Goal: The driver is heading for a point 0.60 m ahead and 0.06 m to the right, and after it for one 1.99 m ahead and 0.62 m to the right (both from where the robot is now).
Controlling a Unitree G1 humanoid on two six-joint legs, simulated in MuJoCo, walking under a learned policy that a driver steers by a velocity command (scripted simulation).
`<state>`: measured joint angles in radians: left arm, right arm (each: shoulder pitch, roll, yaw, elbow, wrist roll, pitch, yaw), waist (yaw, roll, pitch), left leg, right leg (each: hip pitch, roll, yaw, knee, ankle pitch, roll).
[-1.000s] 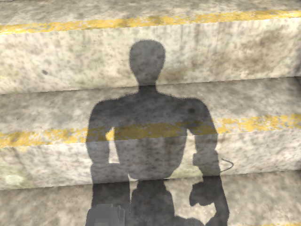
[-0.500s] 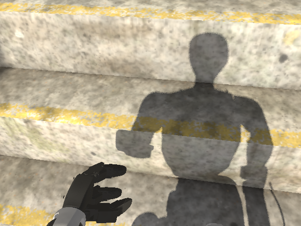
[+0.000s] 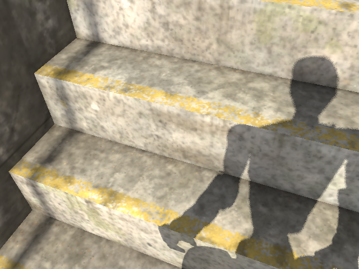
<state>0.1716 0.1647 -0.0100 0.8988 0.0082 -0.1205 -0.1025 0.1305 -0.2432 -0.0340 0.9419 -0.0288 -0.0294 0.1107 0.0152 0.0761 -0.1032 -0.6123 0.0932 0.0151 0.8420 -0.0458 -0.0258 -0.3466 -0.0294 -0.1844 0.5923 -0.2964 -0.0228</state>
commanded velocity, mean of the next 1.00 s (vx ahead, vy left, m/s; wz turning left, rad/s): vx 0.14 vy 0.00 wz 0.03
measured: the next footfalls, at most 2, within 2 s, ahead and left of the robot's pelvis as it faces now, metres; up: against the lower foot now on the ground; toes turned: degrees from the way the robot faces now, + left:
right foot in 1.28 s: +0.32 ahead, -0.08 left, +0.22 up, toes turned -5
left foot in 1.82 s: +0.31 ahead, +0.20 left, +0.22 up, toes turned +9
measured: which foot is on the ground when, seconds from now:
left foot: down 0.00-1.00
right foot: down 0.00-0.90, up 0.92-1.00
